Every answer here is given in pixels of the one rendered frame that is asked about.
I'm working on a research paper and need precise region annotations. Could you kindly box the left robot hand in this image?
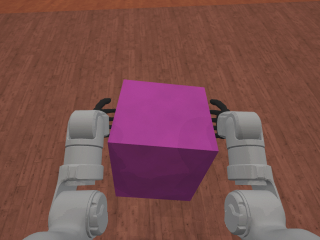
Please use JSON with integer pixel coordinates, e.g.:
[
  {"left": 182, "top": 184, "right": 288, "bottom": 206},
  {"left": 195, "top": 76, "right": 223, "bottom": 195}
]
[{"left": 93, "top": 98, "right": 116, "bottom": 138}]

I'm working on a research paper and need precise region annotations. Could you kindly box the left robot forearm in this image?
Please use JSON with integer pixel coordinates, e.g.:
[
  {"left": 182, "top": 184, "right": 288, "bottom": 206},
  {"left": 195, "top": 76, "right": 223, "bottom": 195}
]
[{"left": 48, "top": 110, "right": 110, "bottom": 228}]

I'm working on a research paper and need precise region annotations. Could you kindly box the right robot forearm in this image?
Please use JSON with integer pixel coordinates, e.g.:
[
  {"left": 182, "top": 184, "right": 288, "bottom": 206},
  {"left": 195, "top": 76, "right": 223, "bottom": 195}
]
[{"left": 217, "top": 111, "right": 286, "bottom": 224}]

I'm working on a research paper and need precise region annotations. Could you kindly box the robot left upper arm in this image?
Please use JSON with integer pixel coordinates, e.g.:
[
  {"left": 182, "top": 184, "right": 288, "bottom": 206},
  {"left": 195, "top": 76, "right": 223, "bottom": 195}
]
[{"left": 23, "top": 190, "right": 108, "bottom": 240}]

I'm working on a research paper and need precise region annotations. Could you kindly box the right robot hand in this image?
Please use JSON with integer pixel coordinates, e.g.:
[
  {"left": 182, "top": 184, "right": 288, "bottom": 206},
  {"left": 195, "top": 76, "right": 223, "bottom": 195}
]
[{"left": 209, "top": 99, "right": 230, "bottom": 139}]

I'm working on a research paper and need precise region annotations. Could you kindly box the carton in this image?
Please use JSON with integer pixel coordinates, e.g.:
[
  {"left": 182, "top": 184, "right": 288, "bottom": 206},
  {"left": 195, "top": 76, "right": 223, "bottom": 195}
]
[{"left": 107, "top": 79, "right": 219, "bottom": 201}]

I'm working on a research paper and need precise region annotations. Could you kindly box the robot right upper arm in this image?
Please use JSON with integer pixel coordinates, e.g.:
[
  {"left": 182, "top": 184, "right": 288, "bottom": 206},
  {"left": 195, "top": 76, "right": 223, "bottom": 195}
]
[{"left": 224, "top": 190, "right": 320, "bottom": 240}]

